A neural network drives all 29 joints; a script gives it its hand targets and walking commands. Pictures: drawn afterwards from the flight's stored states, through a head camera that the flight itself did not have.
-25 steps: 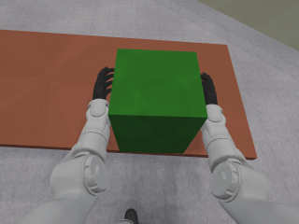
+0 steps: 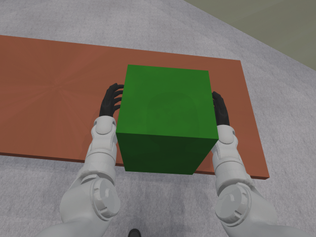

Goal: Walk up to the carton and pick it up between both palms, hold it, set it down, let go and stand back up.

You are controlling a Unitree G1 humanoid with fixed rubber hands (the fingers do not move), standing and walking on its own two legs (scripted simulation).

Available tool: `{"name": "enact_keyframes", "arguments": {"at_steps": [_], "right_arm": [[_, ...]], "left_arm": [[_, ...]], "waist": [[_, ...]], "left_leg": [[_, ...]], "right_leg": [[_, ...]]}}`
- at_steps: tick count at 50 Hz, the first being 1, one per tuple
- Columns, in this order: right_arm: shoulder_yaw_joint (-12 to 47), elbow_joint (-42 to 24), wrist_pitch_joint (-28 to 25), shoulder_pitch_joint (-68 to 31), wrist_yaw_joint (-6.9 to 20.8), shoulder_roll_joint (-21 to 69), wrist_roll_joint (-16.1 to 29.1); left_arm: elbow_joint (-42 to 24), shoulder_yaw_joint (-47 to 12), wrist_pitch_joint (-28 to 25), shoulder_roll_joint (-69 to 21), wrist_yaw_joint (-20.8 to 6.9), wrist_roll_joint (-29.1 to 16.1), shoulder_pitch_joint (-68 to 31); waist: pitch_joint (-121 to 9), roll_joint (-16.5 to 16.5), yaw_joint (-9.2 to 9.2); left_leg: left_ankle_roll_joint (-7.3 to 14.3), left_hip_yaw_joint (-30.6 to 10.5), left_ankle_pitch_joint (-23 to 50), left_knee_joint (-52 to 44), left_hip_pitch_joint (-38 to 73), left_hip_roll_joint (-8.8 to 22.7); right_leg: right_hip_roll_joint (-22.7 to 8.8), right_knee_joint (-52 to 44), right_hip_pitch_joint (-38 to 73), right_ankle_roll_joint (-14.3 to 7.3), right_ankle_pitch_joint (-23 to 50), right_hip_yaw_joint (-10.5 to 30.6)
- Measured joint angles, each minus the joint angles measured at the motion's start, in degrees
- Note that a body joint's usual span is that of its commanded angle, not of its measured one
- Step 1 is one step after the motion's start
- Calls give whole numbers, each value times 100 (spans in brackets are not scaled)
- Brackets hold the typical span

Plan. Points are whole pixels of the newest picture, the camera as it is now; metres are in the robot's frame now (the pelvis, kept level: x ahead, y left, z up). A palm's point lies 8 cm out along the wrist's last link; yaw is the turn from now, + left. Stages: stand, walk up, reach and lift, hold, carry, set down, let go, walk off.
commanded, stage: reach and lift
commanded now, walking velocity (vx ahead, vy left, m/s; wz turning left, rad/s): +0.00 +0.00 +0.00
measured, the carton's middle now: (163, 125) +0.40 +0.01 +0.00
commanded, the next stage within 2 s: none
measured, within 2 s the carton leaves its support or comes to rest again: leaves its support in 0.94 s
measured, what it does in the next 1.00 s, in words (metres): stands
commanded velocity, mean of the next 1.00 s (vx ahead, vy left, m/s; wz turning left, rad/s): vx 0.00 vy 0.00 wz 0.00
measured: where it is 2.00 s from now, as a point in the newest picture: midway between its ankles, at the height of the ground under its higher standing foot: outside the picture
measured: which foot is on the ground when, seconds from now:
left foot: down 0.00-1.00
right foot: down 0.00-1.00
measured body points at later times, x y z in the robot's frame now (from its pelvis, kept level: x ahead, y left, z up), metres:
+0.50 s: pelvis +0.00 -0.01 +0.00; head +0.07 +0.04 +0.44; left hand +0.42 +0.17 +0.03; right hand +0.41 -0.14 +0.04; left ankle +0.04 +0.10 -0.74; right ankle -0.05 -0.10 -0.74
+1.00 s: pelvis +0.00 +0.00 +0.00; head +0.05 +0.04 +0.44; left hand +0.42 +0.16 +0.05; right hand +0.40 -0.14 +0.04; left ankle +0.04 +0.10 -0.74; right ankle -0.05 -0.10 -0.74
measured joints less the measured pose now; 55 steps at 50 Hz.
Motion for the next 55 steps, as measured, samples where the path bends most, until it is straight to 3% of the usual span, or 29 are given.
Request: {"name": "enact_keyframes", "arguments": {"at_steps": [33,41,55], "right_arm": [[45,87,-72,54,-144,54,106],[73,239,-272,115,-211,12,138],[345,726,-814,178,-521,-192,573]], "left_arm": [[155,-200,13,149,-43,-226,-16],[248,-271,-108,167,-8,-264,17],[623,-669,-363,299,112,-568,-190]], "waist": [[-51,-77,-47],[-149,-82,-65],[-328,-46,-23]], "left_leg": [[-42,-76,59,-98,25,-20],[-46,-96,64,-96,-15,-9],[-27,-88,121,-102,-98,16]], "right_leg": [[-6,-5,8,-49,-23,-89],[7,-67,2,-53,14,-108],[29,-119,-65,-41,104,-105]]}}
